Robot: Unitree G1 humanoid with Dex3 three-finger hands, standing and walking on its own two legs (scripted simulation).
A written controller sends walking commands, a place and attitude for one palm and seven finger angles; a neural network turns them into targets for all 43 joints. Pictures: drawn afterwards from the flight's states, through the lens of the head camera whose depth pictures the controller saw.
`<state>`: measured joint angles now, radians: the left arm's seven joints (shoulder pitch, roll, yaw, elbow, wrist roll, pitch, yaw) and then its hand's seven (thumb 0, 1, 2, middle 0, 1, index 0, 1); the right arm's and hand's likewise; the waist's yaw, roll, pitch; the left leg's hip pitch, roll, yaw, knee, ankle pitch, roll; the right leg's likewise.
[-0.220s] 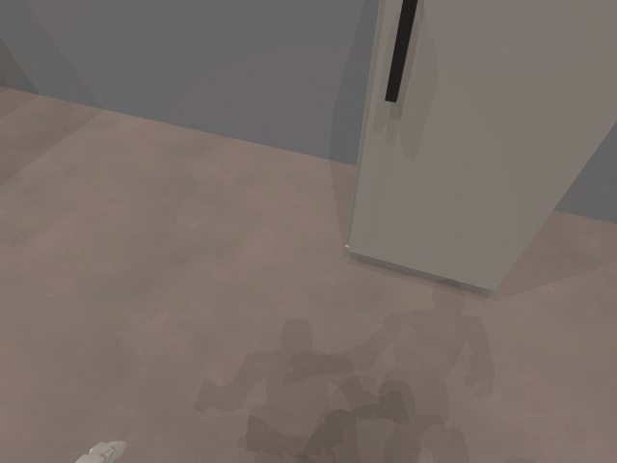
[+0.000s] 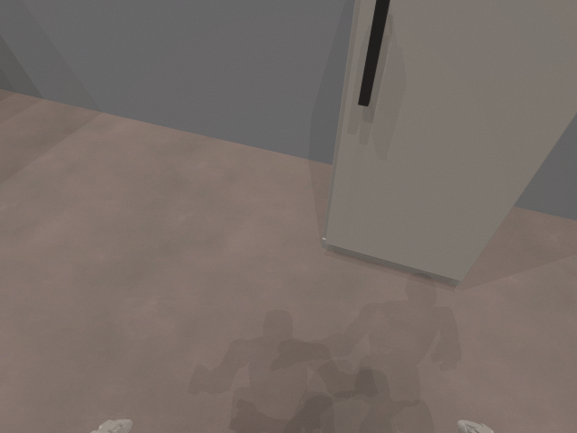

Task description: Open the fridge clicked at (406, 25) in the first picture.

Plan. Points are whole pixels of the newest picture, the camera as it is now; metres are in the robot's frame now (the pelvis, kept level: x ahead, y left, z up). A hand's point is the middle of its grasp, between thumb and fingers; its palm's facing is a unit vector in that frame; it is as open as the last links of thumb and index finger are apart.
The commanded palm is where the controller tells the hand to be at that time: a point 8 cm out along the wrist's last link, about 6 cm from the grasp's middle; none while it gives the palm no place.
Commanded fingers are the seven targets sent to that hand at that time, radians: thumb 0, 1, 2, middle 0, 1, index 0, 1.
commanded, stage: stand and wait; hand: left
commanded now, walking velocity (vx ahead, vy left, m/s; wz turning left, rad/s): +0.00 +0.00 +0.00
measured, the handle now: (374, 52) +0.95 -0.15 +0.14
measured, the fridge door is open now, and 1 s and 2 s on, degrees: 0 0 0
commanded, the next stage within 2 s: look at it before walking up in 0.60 s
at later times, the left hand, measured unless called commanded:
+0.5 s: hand out of the picture +0.05 +0.23 -0.15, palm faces -0.04 -0.94 -0.34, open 7.4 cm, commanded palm none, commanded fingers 0.00 0.90 0.90 -0.20 -0.30 -0.20 -0.30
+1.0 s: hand out of the picture +0.07 +0.23 -0.15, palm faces -0.04 -0.94 -0.33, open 7.4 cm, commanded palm none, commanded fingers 0.00 0.90 0.90 -0.20 -0.30 -0.20 -0.30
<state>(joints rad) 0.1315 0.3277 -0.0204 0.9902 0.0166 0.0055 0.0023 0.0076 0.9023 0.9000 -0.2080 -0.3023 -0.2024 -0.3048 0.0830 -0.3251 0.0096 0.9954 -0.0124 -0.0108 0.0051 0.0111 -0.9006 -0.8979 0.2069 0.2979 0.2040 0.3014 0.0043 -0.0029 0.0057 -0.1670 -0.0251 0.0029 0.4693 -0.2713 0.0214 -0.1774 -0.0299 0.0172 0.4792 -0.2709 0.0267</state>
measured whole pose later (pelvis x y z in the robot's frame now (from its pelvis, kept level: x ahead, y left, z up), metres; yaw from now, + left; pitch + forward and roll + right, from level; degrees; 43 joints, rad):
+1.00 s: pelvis -0.01 -0.02 +0.01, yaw +0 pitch -2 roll +0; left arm 0.13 0.34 -0.01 1.08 0.02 -0.01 0.00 0.01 0.90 0.90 -0.21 -0.30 -0.20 -0.30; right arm 0.12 -0.34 0.01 1.11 -0.01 -0.01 0.00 0.01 -0.90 -0.90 0.21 0.30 0.20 0.30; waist 0.00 0.00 0.03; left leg -0.15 0.00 0.00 0.38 -0.20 -0.01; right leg -0.16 0.00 0.01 0.39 -0.20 0.00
